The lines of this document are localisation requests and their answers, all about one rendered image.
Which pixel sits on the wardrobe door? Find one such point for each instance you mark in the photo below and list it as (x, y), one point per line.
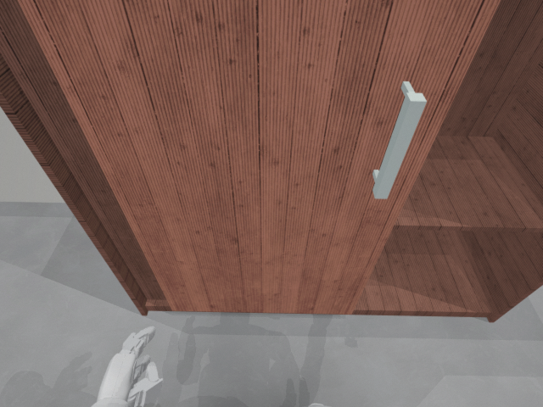
(24, 56)
(239, 137)

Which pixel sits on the handle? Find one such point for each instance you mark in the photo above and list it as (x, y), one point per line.
(405, 126)

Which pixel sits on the left robot hand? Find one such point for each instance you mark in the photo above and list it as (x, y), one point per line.
(120, 378)

